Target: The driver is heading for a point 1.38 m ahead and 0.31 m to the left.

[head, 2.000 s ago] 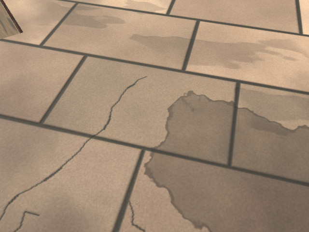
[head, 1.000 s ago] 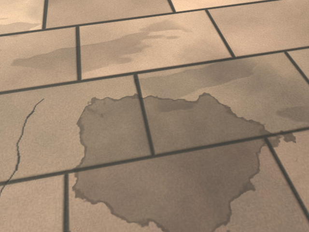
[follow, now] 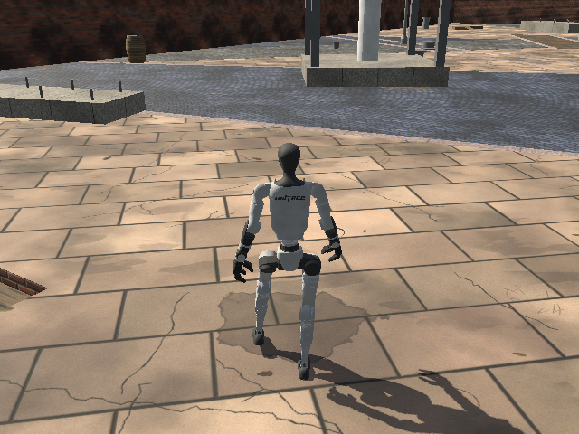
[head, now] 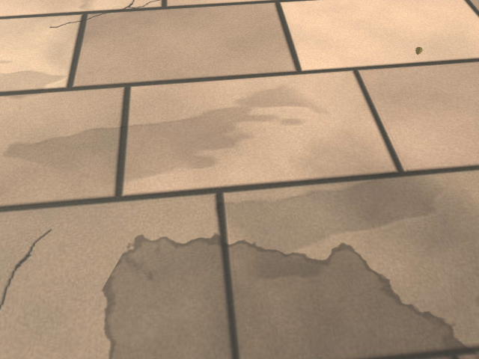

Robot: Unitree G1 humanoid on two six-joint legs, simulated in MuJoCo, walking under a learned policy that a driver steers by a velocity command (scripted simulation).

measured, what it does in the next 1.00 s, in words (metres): walks ahead: left foot, then right foot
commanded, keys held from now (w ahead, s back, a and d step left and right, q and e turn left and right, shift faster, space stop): w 0.64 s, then w+q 0.36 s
